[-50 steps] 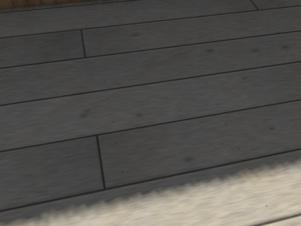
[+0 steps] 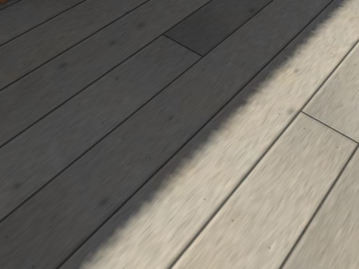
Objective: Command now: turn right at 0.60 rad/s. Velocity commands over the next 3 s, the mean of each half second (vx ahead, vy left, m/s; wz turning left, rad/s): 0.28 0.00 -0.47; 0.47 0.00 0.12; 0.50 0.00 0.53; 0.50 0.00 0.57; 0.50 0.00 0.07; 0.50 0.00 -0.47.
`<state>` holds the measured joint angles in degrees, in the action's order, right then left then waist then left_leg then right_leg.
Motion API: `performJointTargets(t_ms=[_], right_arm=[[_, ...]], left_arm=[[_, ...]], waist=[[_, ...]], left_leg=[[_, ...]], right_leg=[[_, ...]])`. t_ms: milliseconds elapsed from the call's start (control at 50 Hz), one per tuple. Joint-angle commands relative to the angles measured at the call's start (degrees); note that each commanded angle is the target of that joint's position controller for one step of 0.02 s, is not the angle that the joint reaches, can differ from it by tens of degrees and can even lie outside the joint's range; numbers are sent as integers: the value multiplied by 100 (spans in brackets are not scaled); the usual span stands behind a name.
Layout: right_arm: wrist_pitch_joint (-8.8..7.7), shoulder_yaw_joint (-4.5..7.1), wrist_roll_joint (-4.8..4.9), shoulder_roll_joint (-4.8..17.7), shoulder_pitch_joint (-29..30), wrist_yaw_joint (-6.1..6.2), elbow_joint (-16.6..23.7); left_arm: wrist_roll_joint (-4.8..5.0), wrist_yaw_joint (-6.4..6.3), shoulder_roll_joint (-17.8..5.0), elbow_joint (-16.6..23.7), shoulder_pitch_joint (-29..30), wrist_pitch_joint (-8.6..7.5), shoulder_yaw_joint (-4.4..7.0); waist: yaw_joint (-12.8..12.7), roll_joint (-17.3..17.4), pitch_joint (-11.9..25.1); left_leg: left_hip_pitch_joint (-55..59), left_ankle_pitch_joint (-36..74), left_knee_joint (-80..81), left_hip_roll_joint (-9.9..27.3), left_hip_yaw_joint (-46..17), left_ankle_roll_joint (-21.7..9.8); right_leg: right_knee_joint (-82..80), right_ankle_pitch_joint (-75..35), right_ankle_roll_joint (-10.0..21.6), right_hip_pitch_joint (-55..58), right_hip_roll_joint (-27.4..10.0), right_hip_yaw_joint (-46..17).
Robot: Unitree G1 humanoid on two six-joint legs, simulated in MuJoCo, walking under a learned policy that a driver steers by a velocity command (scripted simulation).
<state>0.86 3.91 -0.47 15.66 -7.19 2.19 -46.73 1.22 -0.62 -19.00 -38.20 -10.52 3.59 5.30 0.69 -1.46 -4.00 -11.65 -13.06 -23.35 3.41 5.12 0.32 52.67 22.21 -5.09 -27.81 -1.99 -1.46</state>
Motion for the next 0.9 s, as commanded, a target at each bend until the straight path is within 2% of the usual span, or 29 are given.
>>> performJointTargets(t_ms=[20,60,80,100,120,140,160,180,200,220,240,260,300,340,420,500,580,620,640,660,680,700,720,740,760,780,820,860,900], right_arm=[[-31,333,58,1313,137,-35,383],[-55,361,166,1382,40,-101,366],[-70,361,234,1381,88,-130,354],[-87,329,269,1262,116,-153,330],[-110,240,205,932,-9,-191,273],[-143,88,25,451,165,-255,408],[-268,71,-8,409,649,-236,874],[-399,175,191,852,977,-255,969],[-482,237,275,1046,876,-300,938],[-532,278,188,1104,667,-303,758],[-573,289,77,1100,596,-292,686],[-600,285,39,1051,535,-319,618],[-630,233,39,858,497,-362,538],[-624,177,46,717,642,-373,562],[-634,86,112,592,1071,-433,710],[-710,11,144,556,1503,-542,923],[-783,14,141,641,1396,-624,1000],[-782,138,116,882,710,-555,881],[-768,243,100,1091,-143,-496,687],[-740,302,33,1386,-1272,-441,515],[-714,397,18,1801,-1804,-473,298],[-716,243,197,1241,-1686,-496,276],[-677,182,201,1045,-1243,-450,343],[-631,147,128,958,-925,-412,447],[-605,122,70,880,-708,-402,504],[-610,87,-1,813,-622,-382,563],[-614,92,65,802,-593,-346,597],[-627,121,137,899,-643,-295,567],[-606,168,162,1015,-717,-241,556]], left_arm=[[-6,82,-423,625,298,-80,63],[15,136,-449,643,211,-35,86],[20,164,-427,595,49,-30,99],[32,174,-442,445,-284,-37,139],[78,136,-588,202,-851,-61,242],[96,56,-1101,81,-1534,-120,404],[-38,121,-1633,319,-1489,-336,409],[-115,182,-1205,322,-1422,-528,298],[-101,168,-908,314,-1138,-631,183],[-60,135,-733,367,-909,-660,119],[-45,84,-680,395,-726,-642,81],[-90,34,-620,420,-695,-648,40],[-125,-23,-612,385,-856,-698,34],[-97,-54,-615,297,-1028,-732,37],[-78,-64,-690,93,-1311,-750,59],[-34,-51,-707,-137,-1590,-717,68],[2,-73,-764,-274,-1627,-635,88],[-14,-91,-843,-269,-1487,-598,97],[-32,-100,-767,-256,-1421,-581,51],[-149,-115,-554,-158,-1408,-585,-54],[-87,-63,152,-78,-2210,-694,-230],[-14,-38,-386,-95,-1757,-816,-167],[111,6,-641,79,-1061,-894,-87],[58,15,-596,154,-685,-980,-135],[-66,18,-552,197,-477,-1027,-116],[-115,30,-500,203,-553,-1023,-102],[-150,44,-317,201,-729,-980,-140],[-203,25,-185,309,-499,-924,-194],[-215,31,-67,442,-30,-942,-263]], waist=[[148,1219,747],[122,1173,750],[-13,1122,712],[-182,1027,705],[-349,616,820],[-574,-868,815],[-546,-1603,698],[-676,-1048,547],[-457,-1007,218],[-307,-715,121],[-216,-666,90],[-164,-677,146],[-187,-522,272],[-259,-447,249],[-472,-516,16],[-643,-429,-264],[-505,-566,-219],[-86,-715,349],[351,-650,963],[797,-215,1861],[331,1739,2796],[552,1442,2531],[541,1116,1490],[423,484,1047],[246,240,667],[48,324,614],[-144,521,581],[-174,523,392],[-53,483,262]], left_leg=[[684,2267,487,1398,-656,-1224],[538,993,519,1499,-652,-1087],[293,203,454,1478,-589,-961],[-111,-538,210,1371,-441,-796],[-733,-1223,-521,1118,-106,-553],[-2072,-2023,-2713,498,512,-73],[-3848,-2579,-3975,-381,-211,92],[-4050,-2236,-4450,-113,-866,-43],[-4021,-1600,-4299,69,-938,-189],[-3806,-1039,-4070,202,-922,-198],[-3579,-575,-3700,226,-904,-140],[-3330,-142,-3476,211,-853,-81],[-3131,567,-2989,99,-707,40],[-3024,1025,-2366,41,-678,148],[-2817,1594,-1396,-55,-644,235],[-2911,1561,-913,-90,-572,89],[-2448,1115,-574,-242,-400,-206],[-1295,850,-522,-588,-91,-458],[-13,1085,-516,-588,-69,-673],[1844,1013,-801,357,-1142,-1089],[3720,-413,-162,1814,-4293,-2120],[3614,-1225,671,1735,-5118,-2032],[2827,-1069,716,1545,-4179,-1776],[1974,-500,778,1305,-3548,-1640],[1236,144,873,1083,-3112,-1601],[808,514,1012,913,-2867,-1596],[392,862,1243,773,-2595,-1710],[-73,1133,1402,703,-2252,-1741],[-386,1201,1430,503,-1917,-1588]], right_leg=[[-767,-94,114,274,-13,383],[-1327,-242,335,646,22,516],[-1790,-483,492,1029,78,622],[-2214,-631,662,1637,210,731],[-2460,-498,866,2559,312,615],[-3123,-255,1357,3440,-834,-1217],[-3913,805,2493,3460,-1957,-4043],[-4248,1401,2634,3189,-2018,-4088],[-4279,1571,2354,2923,-1794,-3550],[-4211,1292,2082,2749,-1484,-2997],[-4229,787,1921,2600,-1250,-2598],[-4282,254,1826,2539,-1086,-2269],[-4340,-696,1764,2630,-939,-1799],[-4356,-1142,1696,2650,-852,-1474],[-4395,-1401,1631,2547,-836,-1201],[-4264,-1760,1678,2776,-1021,-1191],[-3913,-2824,1551,3066,-1195,-1192],[-3033,-5092,1385,3132,-1017,-966],[-2019,-5745,1213,2799,-750,-709],[-366,-4397,1013,1645,-482,-571],[1924,186,549,-485,688,-493],[2498,935,553,-1209,544,-925],[2558,523,590,-1651,194,-703],[2273,90,643,-1496,-65,-549],[1853,-166,624,-1336,-219,-446],[1610,-352,614,-1015,-344,-469],[1095,-394,495,-768,-402,-391],[412,-511,323,-724,-401,-244],[-472,-1280,221,-526,-318,-161]])
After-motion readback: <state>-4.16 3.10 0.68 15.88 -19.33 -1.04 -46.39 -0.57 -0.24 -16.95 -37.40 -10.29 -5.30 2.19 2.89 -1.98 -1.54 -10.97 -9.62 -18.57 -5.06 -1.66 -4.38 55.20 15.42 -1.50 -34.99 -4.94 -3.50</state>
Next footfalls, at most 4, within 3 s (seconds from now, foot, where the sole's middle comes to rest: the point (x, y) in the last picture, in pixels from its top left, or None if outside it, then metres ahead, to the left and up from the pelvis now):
0.14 right None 0.04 -0.14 -0.78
0.66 left None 0.42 0.00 -0.78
1.12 right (251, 213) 0.65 -0.28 -0.78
1.62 left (174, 160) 0.89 0.02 -0.78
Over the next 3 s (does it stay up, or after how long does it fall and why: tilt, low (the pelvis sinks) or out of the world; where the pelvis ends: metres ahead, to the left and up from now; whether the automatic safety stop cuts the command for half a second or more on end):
stays up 1.44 0.20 -0.01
